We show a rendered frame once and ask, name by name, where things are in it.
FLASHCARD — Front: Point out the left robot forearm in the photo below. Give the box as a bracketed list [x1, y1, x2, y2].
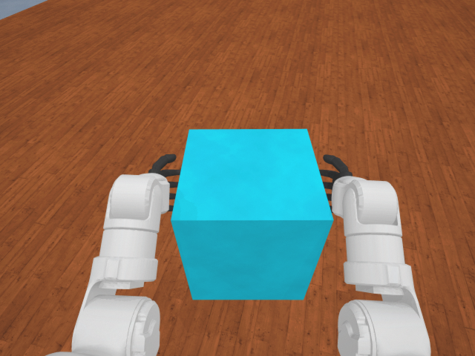
[72, 173, 170, 349]

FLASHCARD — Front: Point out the right robot forearm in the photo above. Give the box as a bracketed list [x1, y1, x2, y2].
[332, 176, 430, 347]

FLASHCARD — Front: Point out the left robot hand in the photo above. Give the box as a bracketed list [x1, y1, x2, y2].
[148, 154, 181, 211]

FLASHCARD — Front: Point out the right robot hand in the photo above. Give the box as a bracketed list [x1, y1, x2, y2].
[319, 154, 353, 213]

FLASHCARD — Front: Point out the left robot upper arm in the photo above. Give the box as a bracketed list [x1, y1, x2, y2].
[45, 294, 160, 356]

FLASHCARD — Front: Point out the right robot upper arm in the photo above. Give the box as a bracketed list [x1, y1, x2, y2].
[338, 300, 430, 356]

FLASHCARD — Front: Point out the carton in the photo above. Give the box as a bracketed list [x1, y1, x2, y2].
[171, 129, 334, 300]

